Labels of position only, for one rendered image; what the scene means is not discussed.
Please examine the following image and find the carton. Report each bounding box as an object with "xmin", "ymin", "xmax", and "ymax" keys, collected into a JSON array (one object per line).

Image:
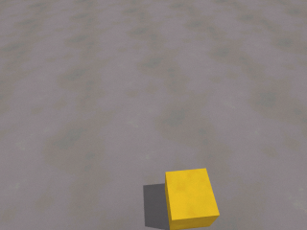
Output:
[{"xmin": 164, "ymin": 168, "xmax": 220, "ymax": 230}]

